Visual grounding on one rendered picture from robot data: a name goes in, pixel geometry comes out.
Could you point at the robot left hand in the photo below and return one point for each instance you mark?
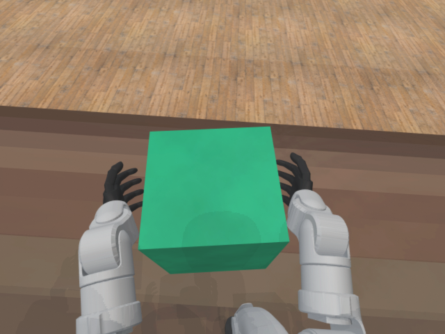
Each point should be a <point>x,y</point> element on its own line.
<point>113,189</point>

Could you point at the right robot forearm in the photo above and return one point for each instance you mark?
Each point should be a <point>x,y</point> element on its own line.
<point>326,292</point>

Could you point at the robot right hand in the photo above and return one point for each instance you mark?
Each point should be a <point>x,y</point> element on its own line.
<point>300,180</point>

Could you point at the carton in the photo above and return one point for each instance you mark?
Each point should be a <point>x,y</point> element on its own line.
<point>212,200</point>

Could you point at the left robot forearm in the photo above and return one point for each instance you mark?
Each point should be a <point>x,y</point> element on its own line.
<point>106,270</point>

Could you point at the robot right thigh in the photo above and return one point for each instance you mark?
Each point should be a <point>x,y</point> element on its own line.
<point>255,320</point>

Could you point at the robot right shin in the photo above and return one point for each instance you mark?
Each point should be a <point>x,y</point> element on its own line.
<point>245,305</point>

